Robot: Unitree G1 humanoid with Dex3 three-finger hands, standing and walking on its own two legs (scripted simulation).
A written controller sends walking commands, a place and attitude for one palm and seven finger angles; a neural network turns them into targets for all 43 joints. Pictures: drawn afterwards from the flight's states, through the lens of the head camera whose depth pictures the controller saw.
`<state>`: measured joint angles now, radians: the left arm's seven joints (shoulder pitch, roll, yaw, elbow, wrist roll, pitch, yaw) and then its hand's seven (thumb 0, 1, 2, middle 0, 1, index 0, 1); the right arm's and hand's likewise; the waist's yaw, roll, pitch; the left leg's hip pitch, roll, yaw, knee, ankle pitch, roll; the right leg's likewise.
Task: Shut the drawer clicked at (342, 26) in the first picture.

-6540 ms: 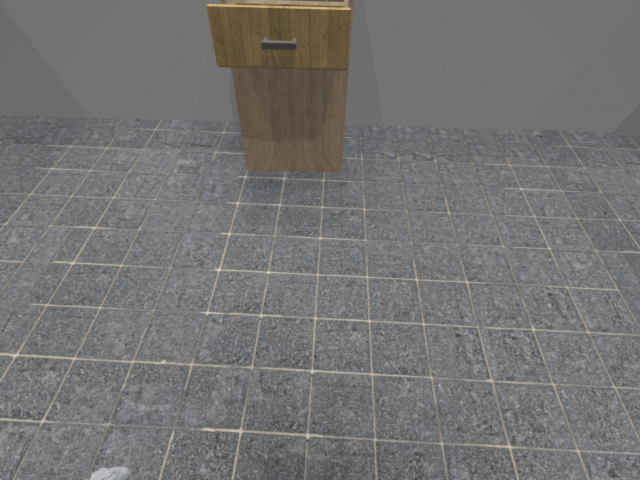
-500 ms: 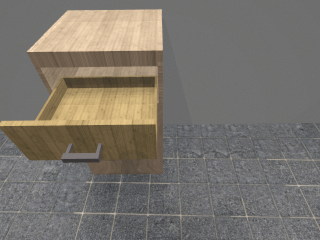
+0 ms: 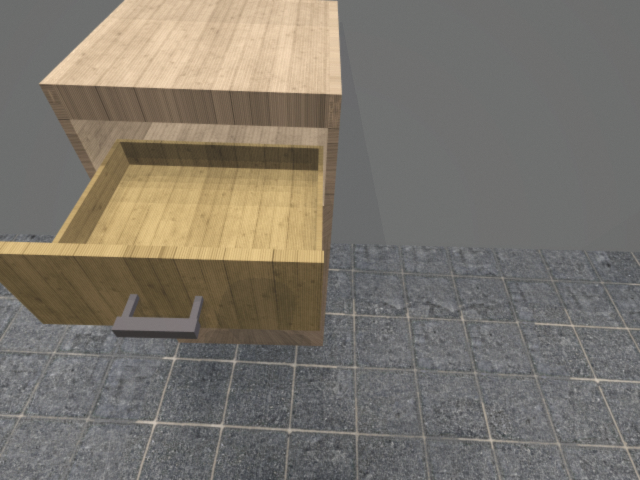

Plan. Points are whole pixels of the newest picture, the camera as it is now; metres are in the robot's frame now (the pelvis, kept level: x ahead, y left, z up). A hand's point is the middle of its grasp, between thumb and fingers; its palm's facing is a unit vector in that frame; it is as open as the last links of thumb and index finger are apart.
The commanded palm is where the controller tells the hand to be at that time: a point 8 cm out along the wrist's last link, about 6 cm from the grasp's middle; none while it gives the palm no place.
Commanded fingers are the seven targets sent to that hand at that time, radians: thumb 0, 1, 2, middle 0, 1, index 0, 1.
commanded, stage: come to a stop and stand still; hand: left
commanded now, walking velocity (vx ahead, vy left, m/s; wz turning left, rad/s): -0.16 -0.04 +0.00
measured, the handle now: (161, 314) +0.32 +0.25 +0.00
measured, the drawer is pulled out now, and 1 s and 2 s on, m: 0.30 0.30 0.30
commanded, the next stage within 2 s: look again from close up in 0.88 s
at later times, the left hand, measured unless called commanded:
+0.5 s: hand out of the picture +0.05 +0.19 -0.16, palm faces +0.08 -0.98 -0.20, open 7.3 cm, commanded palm none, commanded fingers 0.00 0.90 0.90 -0.20 -0.30 -0.20 -0.30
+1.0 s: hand out of the picture -0.02 +0.17 -0.16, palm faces +0.04 -0.99 -0.14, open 7.4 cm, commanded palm none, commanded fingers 0.00 0.90 0.90 -0.20 -0.30 -0.20 -0.30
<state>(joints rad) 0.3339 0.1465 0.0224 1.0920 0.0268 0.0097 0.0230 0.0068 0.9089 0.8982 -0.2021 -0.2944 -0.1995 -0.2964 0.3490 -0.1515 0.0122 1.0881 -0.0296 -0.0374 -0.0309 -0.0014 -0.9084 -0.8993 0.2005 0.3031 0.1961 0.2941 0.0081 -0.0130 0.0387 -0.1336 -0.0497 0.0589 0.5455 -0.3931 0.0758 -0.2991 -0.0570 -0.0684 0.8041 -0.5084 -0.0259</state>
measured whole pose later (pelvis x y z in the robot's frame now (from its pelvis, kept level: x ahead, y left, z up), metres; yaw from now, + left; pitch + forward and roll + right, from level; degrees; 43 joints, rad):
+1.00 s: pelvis +0.01 +0.02 +0.01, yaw +1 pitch -1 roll +1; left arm 0.34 0.13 -0.03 1.11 0.01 -0.01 0.02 0.01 0.91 0.90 -0.20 -0.29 -0.20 -0.30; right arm 0.30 -0.11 0.01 1.12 -0.02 0.00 -0.02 0.00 -0.91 -0.90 0.20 0.30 0.20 0.29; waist 0.01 -0.03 0.04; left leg -0.14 -0.02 0.10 0.41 -0.26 0.03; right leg -0.25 -0.06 -0.05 0.49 -0.23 0.00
